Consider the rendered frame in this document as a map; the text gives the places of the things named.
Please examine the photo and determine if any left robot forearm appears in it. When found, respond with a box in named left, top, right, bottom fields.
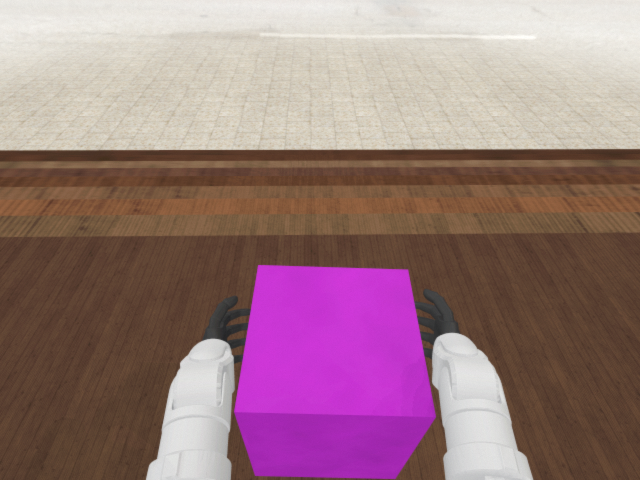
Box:
left=146, top=339, right=235, bottom=480

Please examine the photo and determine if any right robot forearm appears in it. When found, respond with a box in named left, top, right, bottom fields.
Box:
left=432, top=333, right=533, bottom=480

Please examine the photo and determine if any robot right hand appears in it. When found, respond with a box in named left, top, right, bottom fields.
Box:
left=414, top=289, right=460, bottom=359

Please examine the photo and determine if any robot left hand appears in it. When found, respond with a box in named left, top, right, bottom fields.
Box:
left=202, top=296, right=251, bottom=364

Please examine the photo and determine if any carton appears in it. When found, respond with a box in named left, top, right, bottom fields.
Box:
left=234, top=265, right=436, bottom=479

